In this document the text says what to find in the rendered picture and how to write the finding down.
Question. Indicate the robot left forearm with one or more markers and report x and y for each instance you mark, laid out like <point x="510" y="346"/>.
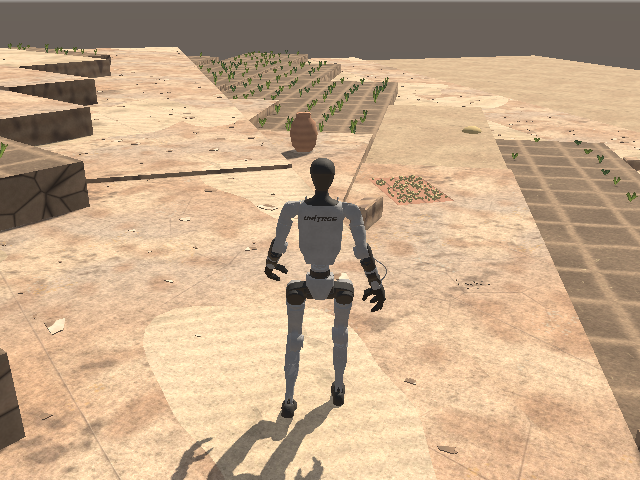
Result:
<point x="272" y="258"/>

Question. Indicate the robot right upper arm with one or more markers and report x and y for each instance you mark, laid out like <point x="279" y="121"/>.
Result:
<point x="353" y="213"/>

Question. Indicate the robot left upper arm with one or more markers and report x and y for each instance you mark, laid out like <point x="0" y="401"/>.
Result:
<point x="289" y="210"/>

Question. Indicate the robot right forearm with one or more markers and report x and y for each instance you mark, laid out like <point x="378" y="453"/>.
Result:
<point x="371" y="271"/>

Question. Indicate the left robot foot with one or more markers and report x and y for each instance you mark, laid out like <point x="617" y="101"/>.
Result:
<point x="288" y="409"/>

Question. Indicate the left robot hand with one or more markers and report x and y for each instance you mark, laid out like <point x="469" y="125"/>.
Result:
<point x="273" y="276"/>

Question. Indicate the right robot thigh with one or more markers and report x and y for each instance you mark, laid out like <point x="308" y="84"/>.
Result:
<point x="343" y="297"/>

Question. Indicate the right robot hand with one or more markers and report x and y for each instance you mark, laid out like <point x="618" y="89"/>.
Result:
<point x="380" y="297"/>

